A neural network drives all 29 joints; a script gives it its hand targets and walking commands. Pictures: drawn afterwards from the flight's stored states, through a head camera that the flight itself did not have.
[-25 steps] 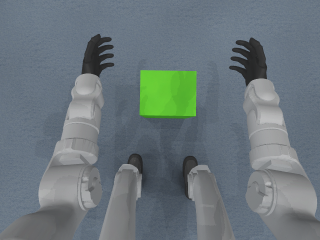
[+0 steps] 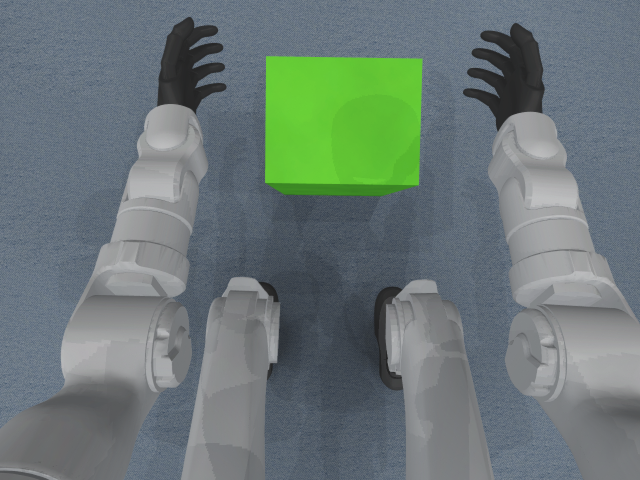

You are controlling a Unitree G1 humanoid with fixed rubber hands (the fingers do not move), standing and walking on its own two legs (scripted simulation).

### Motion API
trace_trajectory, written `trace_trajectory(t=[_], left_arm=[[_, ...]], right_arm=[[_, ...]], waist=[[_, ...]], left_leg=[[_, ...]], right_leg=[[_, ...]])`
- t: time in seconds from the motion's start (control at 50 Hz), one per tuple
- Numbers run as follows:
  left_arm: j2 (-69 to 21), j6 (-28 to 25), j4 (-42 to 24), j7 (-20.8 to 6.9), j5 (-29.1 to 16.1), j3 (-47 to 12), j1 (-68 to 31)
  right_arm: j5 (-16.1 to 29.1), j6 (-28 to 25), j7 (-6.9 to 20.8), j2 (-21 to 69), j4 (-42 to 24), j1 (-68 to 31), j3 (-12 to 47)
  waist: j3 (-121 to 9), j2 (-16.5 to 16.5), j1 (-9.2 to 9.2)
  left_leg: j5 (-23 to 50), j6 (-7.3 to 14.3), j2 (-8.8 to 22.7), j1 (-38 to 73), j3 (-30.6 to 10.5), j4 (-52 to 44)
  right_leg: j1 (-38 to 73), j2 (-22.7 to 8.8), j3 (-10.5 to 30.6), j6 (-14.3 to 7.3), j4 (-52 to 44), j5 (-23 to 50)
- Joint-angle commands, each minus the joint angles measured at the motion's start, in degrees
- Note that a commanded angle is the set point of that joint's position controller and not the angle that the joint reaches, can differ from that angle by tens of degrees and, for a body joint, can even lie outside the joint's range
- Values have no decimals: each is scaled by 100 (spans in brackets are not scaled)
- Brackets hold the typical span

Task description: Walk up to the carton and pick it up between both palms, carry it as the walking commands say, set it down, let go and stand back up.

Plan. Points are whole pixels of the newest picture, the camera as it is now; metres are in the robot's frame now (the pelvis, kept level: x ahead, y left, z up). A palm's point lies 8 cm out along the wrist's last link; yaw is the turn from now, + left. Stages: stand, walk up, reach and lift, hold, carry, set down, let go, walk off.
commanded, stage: reach and lift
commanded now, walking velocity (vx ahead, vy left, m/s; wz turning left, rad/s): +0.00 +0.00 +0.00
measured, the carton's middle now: (337, 142) +0.50 -0.01 -0.35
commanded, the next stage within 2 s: none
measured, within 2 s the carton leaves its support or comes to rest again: leaves its support in 1.80 s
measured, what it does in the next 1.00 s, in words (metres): lowers itself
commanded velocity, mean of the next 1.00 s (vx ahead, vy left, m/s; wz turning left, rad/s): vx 0.00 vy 0.00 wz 0.00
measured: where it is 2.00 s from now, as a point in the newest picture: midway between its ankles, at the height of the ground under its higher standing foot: (325, 352)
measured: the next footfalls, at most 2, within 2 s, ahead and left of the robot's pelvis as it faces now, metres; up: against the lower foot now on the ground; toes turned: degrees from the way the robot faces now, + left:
none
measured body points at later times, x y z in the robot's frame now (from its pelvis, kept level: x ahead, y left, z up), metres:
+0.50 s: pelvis -0.02 +0.00 -0.09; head +0.35 +0.01 +0.17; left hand +0.51 +0.17 -0.28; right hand +0.51 -0.18 -0.28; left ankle +0.10 +0.14 -0.46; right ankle +0.10 -0.14 -0.46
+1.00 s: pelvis -0.02 +0.00 -0.11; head +0.35 +0.00 +0.16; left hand +0.52 +0.16 -0.29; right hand +0.51 -0.18 -0.29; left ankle +0.10 +0.14 -0.46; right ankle +0.10 -0.14 -0.46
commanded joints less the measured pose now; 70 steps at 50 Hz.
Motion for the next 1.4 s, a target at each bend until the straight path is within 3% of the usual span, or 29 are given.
trace_trajectory(t=[0.0, 0.18, 0.48, 0.7, 0.94, 1.18, 1.26, 1.38], left_arm=[[549, -128, -371, 60, -113, -60, -1472], [665, -254, 241, 145, -323, -256, -2010], [954, -540, 675, 142, -701, -576, -2548], [1012, -578, 559, 185, -999, -770, -2639], [885, -639, 1058, 160, -832, -648, -2664], [491, -681, 1002, 254, -620, -707, -2900], [84, -682, 914, 248, -620, -923, -3038], [-728, -673, 824, 141, -591, -1233, -3292]], right_arm=[[127, -129, -48, -644, -346, -1388, 62], [336, -280, -124, -860, 248, -1925, 212], [756, -559, -192, -1136, 745, -2485, 655], [1041, -563, -300, -1208, 414, -2618, 941], [887, -561, -284, -885, 909, -2618, 913], [715, -627, -368, -573, 920, -2876, 975], [658, -658, -373, -308, 884, -2985, 1076], [684, -668, -230, 551, 847, -3342, 1350]], waist=[[-5817, 141, -5], [-5426, 184, -60], [-5202, 127, -53], [-5692, 64, -37], [-4780, 43, -10], [-4872, 89, -24], [-4905, 138, -126], [-4856, 147, -60]], left_leg=[[1196, 49, -269, 3370, 963, -429], [1046, 34, -194, 3073, 863, 226], [1406, 56, -89, 2702, 777, 1209], [1553, 88, -73, 2920, 844, 1536], [1161, 58, -126, 2277, 798, 1373], [1132, 21, -225, 2430, 781, 1296], [1167, 7, -279, 2518, 777, 1302], [1175, 25, -359, 2504, 799, 1294]], right_leg=[[2894, 241, -915, 35, -549, 1234], [2297, 158, -898, 27, 152, 977], [2067, 45, -714, 65, 1088, 1299], [2405, 20, -720, 78, 1367, 1505], [2006, 89, -662, 50, 1210, 1187], [2136, 207, -700, 40, 1125, 1137], [2179, 260, -737, 18, 1123, 1164], [2210, 338, -758, 7, 1147, 1149]])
